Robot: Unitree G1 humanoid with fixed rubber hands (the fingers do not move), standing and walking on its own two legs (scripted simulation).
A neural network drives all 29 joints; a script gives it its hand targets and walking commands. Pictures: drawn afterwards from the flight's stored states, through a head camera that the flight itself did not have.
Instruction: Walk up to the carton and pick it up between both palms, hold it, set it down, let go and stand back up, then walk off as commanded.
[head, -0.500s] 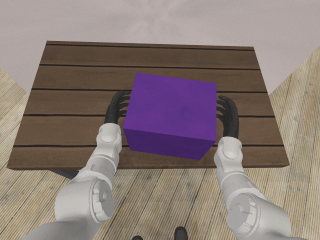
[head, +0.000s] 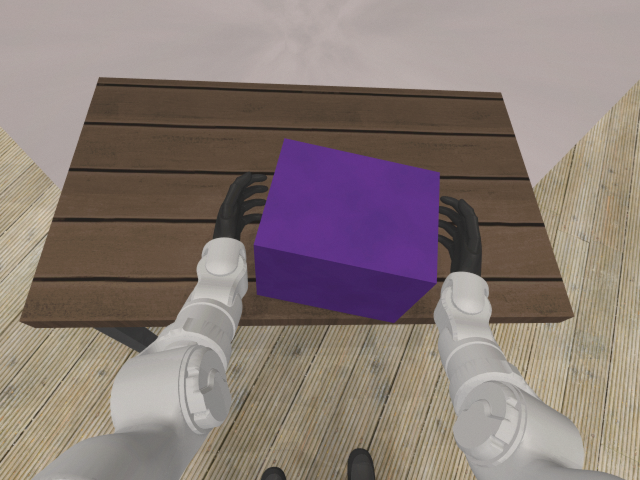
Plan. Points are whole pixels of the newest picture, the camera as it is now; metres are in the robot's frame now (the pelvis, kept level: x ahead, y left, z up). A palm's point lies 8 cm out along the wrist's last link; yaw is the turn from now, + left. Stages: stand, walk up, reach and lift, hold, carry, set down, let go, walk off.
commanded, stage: set down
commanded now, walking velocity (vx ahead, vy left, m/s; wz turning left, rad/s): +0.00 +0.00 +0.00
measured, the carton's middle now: (343, 237) +0.44 -0.03 -0.07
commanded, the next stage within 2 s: none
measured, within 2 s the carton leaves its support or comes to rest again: rests again in 0.14 s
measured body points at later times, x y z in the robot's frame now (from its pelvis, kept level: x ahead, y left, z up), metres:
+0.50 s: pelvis +0.00 +0.00 +0.00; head +0.13 +0.03 +0.43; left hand +0.44 +0.13 -0.03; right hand +0.39 -0.19 -0.01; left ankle -0.05 +0.09 -0.74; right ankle -0.01 -0.15 -0.74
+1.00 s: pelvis +0.00 +0.00 +0.00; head +0.13 +0.04 +0.43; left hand +0.44 +0.13 -0.03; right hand +0.39 -0.18 -0.01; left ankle -0.05 +0.09 -0.74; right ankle -0.01 -0.15 -0.74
